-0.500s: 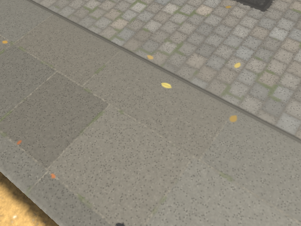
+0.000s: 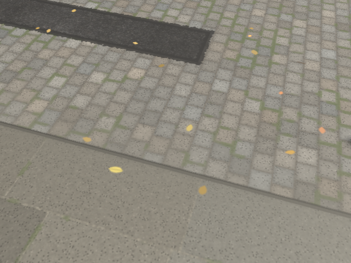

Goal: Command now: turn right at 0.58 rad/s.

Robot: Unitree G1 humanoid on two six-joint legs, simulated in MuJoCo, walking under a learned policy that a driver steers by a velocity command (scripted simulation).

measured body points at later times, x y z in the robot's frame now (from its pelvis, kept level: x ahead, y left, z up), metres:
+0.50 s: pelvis +0.02 -0.01 +0.00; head +0.04 -0.03 +0.45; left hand +0.23 +0.18 -0.09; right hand +0.08 -0.29 -0.12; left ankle +0.07 +0.11 -0.72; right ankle +0.04 -0.13 -0.73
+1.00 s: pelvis +0.06 -0.04 +0.02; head +0.07 -0.04 +0.47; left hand +0.22 +0.18 -0.11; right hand +0.07 -0.31 -0.12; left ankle +0.07 +0.11 -0.73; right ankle +0.04 -0.13 -0.73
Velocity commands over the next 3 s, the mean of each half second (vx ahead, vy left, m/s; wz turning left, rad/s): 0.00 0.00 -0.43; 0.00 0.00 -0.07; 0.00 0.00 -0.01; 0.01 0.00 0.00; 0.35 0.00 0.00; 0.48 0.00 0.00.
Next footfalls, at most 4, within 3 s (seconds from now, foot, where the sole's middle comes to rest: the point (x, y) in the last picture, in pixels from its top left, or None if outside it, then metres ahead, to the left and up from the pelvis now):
0.46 right None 0.07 -0.14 -0.76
2.68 left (185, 248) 0.55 -0.02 -0.76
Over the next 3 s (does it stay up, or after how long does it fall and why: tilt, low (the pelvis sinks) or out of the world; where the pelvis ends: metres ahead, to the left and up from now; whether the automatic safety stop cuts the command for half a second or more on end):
stays up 0.52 -0.11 0.02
